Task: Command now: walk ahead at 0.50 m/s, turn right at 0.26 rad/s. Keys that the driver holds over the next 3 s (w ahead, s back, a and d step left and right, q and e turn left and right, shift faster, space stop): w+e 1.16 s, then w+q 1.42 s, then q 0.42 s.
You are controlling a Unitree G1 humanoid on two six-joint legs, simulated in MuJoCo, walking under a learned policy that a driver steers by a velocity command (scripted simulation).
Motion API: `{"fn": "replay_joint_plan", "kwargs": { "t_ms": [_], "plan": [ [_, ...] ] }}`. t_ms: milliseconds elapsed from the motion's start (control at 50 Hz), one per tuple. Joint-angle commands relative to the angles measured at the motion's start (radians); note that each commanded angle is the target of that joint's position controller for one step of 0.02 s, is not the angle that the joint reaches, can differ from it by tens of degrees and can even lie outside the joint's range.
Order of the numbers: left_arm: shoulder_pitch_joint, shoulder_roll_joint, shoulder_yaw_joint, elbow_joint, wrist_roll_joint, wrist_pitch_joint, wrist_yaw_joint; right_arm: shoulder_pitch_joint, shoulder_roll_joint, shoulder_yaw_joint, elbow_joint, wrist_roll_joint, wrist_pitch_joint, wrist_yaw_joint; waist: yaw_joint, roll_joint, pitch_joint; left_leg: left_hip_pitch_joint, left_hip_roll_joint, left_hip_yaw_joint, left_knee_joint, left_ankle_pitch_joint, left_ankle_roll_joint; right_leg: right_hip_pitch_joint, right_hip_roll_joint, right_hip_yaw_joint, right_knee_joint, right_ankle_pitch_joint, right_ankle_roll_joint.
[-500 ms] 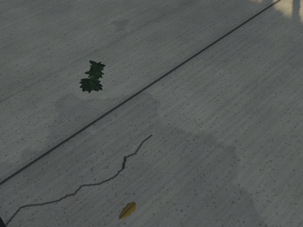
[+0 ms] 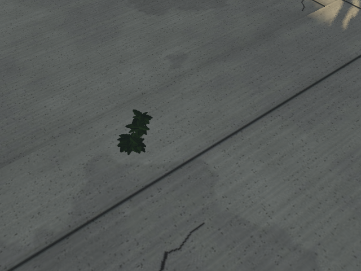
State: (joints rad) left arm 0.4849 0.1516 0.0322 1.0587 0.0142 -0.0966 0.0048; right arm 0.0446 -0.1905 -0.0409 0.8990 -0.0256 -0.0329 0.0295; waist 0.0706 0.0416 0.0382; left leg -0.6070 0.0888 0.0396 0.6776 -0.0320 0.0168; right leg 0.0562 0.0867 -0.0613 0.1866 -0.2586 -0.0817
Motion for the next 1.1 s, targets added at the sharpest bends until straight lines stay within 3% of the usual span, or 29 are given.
{"fn": "replay_joint_plan", "kwargs": {
  "t_ms": [20,60,80,100,120,140,160,180,200,240,280,340,460,560,600,640,660,680,700,720,740,760,800,820,860,920,1020,1100],
  "plan": [
    [0.063,0.16,0.029,-0.021,0.007,-0.002,0.011,-0.12,-0.063,-0.007,-0.099,0.005,-0.025,-0.003,-0.01,-0.111,0.068,-0.043,-0.034,0.012,-0.069,-0.031,0.01,0.027,-0.295,0.187,0.024,0.542,-0.133],
    [0.027,0.178,0.036,-0.029,0.012,0.001,0.015,-0.079,-0.082,-0.012,-0.102,0.009,-0.038,-0.008,-0.044,-0.12,0.052,0.054,-0.056,0.009,-0.122,-0.096,0.03,0.029,-0.302,0.197,0.087,0.633,-0.116],
    [0.0,0.188,0.04,-0.036,0.012,0.002,0.014,-0.005,-0.097,-0.02,-0.083,0.01,-0.046,-0.014,-0.079,-0.125,0.02,0.168,-0.084,0.017,-0.155,-0.13,0.043,0.009,-0.289,0.191,0.16,0.732,-0.099],
    [-0.024,0.193,0.042,-0.041,0.006,0.003,0.009,0.136,-0.117,-0.032,-0.04,0.005,-0.056,-0.023,-0.142,-0.097,-0.053,0.354,-0.108,0.032,-0.225,-0.097,0.061,-0.03,-0.249,0.165,0.315,0.768,-0.08],
    [-0.039,0.171,0.037,-0.061,-0.006,0.001,0.005,0.302,-0.173,-0.051,-0.002,-0.017,-0.069,-0.037,-0.201,-0.047,-0.168,0.618,-0.004,-0.066,-0.233,-0.101,0.097,-0.186,-0.194,0.134,0.541,0.592,-0.06],
    [0.043,0.062,0.016,-0.103,-0.049,0.003,0.002,0.409,-0.29,-0.08,-0.011,-0.047,-0.07,-0.044,-0.187,0.147,-0.343,0.937,0.311,-0.465,-0.27,-0.209,0.189,-0.512,-0.054,0.043,0.906,0.088,-0.012],
    [0.052,0.121,0.033,-0.102,-0.03,0.012,0.008,0.357,-0.265,-0.077,-0.021,-0.024,-0.051,-0.036,-0.16,0.159,-0.367,0.895,0.375,-0.696,-0.393,-0.256,0.224,-0.637,-0.023,0.098,1.058,-0.254,-0.024],
    [-0.009,0.151,0.046,-0.105,-0.014,0.024,0.008,0.254,-0.187,-0.057,-0.037,-0.011,-0.044,-0.034,-0.115,0.054,-0.203,0.743,0.334,-0.554,-0.413,-0.352,0.196,-0.676,-0.093,0.126,1.099,-0.176,-0.031],
    [-0.065,0.133,0.045,-0.115,-0.007,0.027,-0.001,0.187,-0.121,-0.04,-0.046,-0.004,-0.047,-0.031,-0.101,-0.001,-0.091,0.598,0.286,-0.416,-0.454,-0.331,0.171,-0.669,-0.131,0.123,1.061,-0.102,-0.027],
    [-0.084,0.106,0.048,-0.124,0.013,0.047,-0.017,0.171,-0.079,-0.027,-0.028,0.002,-0.059,-0.038,-0.059,0.046,-0.01,0.452,0.206,-0.225,-0.506,-0.215,0.118,-0.615,-0.174,0.114,0.993,-0.047,-0.015],
    [-0.086,0.086,0.048,-0.132,0.019,0.071,-0.03,0.212,-0.076,-0.026,-0.01,0.007,-0.076,-0.04,-0.044,0.049,-0.012,0.427,0.191,-0.139,-0.525,-0.112,0.114,-0.604,-0.179,0.099,0.991,-0.007,-0.004],
    [-0.181,0.087,0.048,-0.175,0.019,0.087,-0.043,0.258,-0.1,-0.032,0.007,0.01,-0.092,-0.04,-0.042,0.033,0.005,0.456,0.187,-0.04,-0.545,-0.019,0.123,-0.701,-0.196,0.089,0.956,0.09,0.01],
    [-0.403,0.082,0.03,-0.261,0.018,0.085,-0.067,0.324,-0.117,-0.032,0.027,0.006,-0.092,-0.042,-0.079,0.029,0.05,0.512,0.16,0.12,-0.541,0.118,0.117,-0.72,-0.182,0.017,0.641,0.267,0.023],
    [-0.516,0.1,0.026,-0.318,0.026,0.083,-0.077,0.4,-0.156,-0.042,0.052,0.004,-0.072,-0.055,-0.109,0.032,0.066,0.669,0.203,0.19,-0.478,0.291,0.108,-0.681,-0.147,-0.063,0.477,0.169,-0.026],
    [-0.486,0.115,0.034,-0.318,0.029,0.084,-0.071,0.397,-0.181,-0.047,0.054,0.002,-0.058,-0.06,-0.087,0.055,0.034,0.716,0.206,0.226,-0.365,0.576,0.097,-0.6,-0.09,-0.101,0.448,0.069,-0.062],
    [-0.338,0.146,0.053,-0.282,0.029,0.077,-0.059,0.389,-0.213,-0.056,0.05,0.002,-0.036,-0.059,-0.026,0.066,-0.058,0.728,0.204,0.244,-0.109,0.757,0.09,-0.432,-0.013,-0.12,0.405,-0.015,-0.107],
    [-0.185,0.175,0.07,-0.233,0.036,0.066,-0.046,0.375,-0.217,-0.056,0.038,0.007,-0.027,-0.054,0.043,0.024,-0.145,0.631,0.187,0.263,0.122,0.641,0.064,-0.22,0.011,-0.095,0.316,0.028,-0.137],
    [-0.064,0.28,0.103,-0.212,0.05,0.062,-0.03,0.378,-0.168,-0.043,-0.007,0.019,-0.028,-0.048,0.083,-0.099,-0.256,0.339,0.138,0.264,0.444,0.255,0.022,0.069,-0.195,0.201,0.273,-0.108,-0.211],
    [-0.114,0.373,0.122,-0.237,0.021,0.071,-0.025,0.345,-0.119,-0.04,-0.086,0.018,-0.041,-0.03,0.016,-0.276,-0.304,-0.048,-0.088,0.136,0.767,-0.512,-0.037,0.259,-0.424,0.745,0.132,-0.044,-0.335],
    [-0.096,0.357,0.117,-0.239,0.009,0.085,-0.018,0.218,-0.174,-0.046,-0.116,0.009,-0.052,-0.024,0.051,-0.097,-0.245,-0.155,-0.045,-0.032,0.777,-0.442,-0.029,0.218,-0.416,0.69,0.089,0.061,-0.316],
    [-0.142,0.311,0.104,-0.228,0.003,0.084,-0.01,0.195,-0.145,-0.036,-0.124,0.022,-0.064,-0.021,0.016,-0.066,-0.134,-0.165,-0.002,-0.044,0.719,-0.347,-0.019,0.105,-0.397,0.551,0.089,0.149,-0.292],
    [-0.19,0.258,0.09,-0.23,-0.002,0.077,-0.008,0.226,-0.14,-0.034,-0.105,0.02,-0.068,-0.024,-0.035,-0.016,-0.063,-0.101,0.033,-0.05,0.608,-0.3,-0.015,-0.027,-0.345,0.457,0.074,0.268,-0.246],
    [-0.249,0.211,0.072,-0.242,-0.014,0.058,-0.003,0.264,-0.137,-0.035,-0.096,-0.019,-0.035,-0.024,-0.095,-0.034,-0.048,0.015,0.054,-0.062,0.509,-0.284,-0.034,-0.155,-0.261,0.348,0.053,0.375,-0.208],
    [-0.24,0.209,0.068,-0.243,-0.017,0.047,-0.004,0.27,-0.135,-0.035,-0.098,-0.026,-0.017,-0.02,-0.102,-0.04,-0.056,0.035,0.05,-0.058,0.486,-0.283,-0.044,-0.174,-0.243,0.334,0.047,0.41,-0.209],
    [-0.202,0.237,0.072,-0.235,-0.019,0.033,-0.008,0.24,-0.125,-0.032,-0.115,-0.026,0.002,-0.014,-0.103,-0.047,-0.049,0.018,0.042,-0.044,0.424,-0.244,-0.062,-0.2,-0.218,0.313,0.029,0.422,-0.209],
    [-0.128,0.253,0.074,-0.226,-0.016,0.03,-0.011,0.109,-0.132,-0.03,-0.164,-0.022,0.01,-0.012,-0.06,-0.07,-0.007,-0.071,0.037,-0.037,0.301,-0.137,-0.079,-0.183,-0.204,0.33,0.004,0.387,-0.188],
    [-0.032,0.26,0.073,-0.218,-0.014,0.033,-0.006,-0.053,-0.135,-0.02,-0.227,-0.015,0.005,-0.005,0.0,-0.094,0.003,-0.135,-0.004,-0.046,0.113,-0.009,-0.074,-0.07,-0.199,0.364,0.036,0.427,-0.16],
    [0.015,0.271,0.073,-0.217,-0.003,0.037,0.005,-0.157,-0.138,-0.007,-0.28,-0.006,-0.01,0.001,0.03,-0.11,0.016,-0.108,-0.049,-0.041,-0.017,-0.006,-0.051,-0.005,-0.212,0.401,0.096,0.524,-0.154]
  ]
}}
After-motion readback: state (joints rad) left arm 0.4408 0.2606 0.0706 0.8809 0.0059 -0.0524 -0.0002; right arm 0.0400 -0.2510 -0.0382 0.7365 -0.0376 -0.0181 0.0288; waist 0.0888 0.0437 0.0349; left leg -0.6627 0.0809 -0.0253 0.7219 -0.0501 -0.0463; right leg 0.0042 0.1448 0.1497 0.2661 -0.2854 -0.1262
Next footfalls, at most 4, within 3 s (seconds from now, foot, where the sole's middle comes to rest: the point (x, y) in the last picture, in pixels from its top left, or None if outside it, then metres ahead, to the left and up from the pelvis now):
0.12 left None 0.24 0.12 -0.78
0.66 right None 0.45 -0.14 -0.78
1.22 left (252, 190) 0.82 -0.19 -0.78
1.70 right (322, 183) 0.87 -0.48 -0.78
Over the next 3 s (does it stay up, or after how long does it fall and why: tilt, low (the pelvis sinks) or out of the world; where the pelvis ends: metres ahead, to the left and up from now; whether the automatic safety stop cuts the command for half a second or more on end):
stays up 1.38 -0.47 0.00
